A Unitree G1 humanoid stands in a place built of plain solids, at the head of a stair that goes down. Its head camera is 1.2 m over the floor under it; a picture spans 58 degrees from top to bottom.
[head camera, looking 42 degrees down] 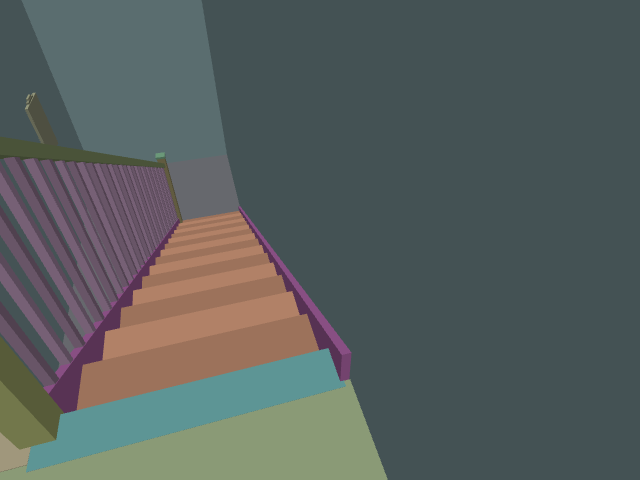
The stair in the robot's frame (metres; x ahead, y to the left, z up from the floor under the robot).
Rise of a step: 0.18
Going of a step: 0.28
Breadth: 0.83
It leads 16 degrees to the left of straight ahead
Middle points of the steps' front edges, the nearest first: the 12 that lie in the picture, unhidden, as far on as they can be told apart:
0.70 0.36 0.00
0.97 0.45 -0.17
1.24 0.53 -0.35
1.52 0.61 -0.52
1.79 0.69 -0.70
2.06 0.77 -0.88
2.34 0.85 -1.06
2.61 0.93 -1.24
2.89 1.00 -1.41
3.16 1.08 -1.59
3.43 1.16 -1.77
3.71 1.24 -1.95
